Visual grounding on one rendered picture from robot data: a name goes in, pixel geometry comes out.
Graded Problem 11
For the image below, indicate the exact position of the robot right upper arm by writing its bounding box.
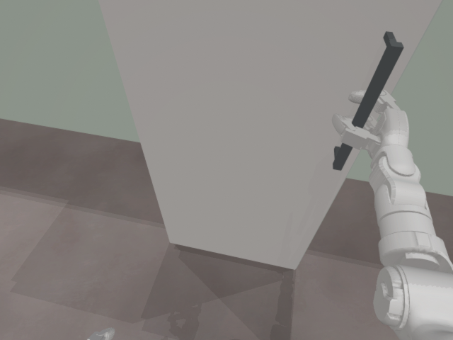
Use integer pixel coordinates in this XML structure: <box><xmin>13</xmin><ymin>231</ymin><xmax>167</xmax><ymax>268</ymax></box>
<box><xmin>373</xmin><ymin>263</ymin><xmax>453</xmax><ymax>340</ymax></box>

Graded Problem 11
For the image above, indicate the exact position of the fridge door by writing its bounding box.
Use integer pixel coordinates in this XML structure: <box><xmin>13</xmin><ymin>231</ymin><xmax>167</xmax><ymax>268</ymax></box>
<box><xmin>98</xmin><ymin>0</ymin><xmax>442</xmax><ymax>270</ymax></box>

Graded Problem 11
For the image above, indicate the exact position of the handle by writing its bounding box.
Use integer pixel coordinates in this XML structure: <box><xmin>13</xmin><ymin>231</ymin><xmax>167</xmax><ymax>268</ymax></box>
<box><xmin>333</xmin><ymin>31</ymin><xmax>404</xmax><ymax>171</ymax></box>

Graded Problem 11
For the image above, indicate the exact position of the right robot forearm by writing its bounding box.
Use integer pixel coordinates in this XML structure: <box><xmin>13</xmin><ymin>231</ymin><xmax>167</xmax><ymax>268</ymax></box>
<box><xmin>369</xmin><ymin>145</ymin><xmax>453</xmax><ymax>274</ymax></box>

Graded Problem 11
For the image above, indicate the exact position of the right robot hand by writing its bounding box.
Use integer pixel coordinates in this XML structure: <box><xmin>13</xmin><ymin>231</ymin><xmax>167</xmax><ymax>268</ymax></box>
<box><xmin>332</xmin><ymin>90</ymin><xmax>409</xmax><ymax>159</ymax></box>

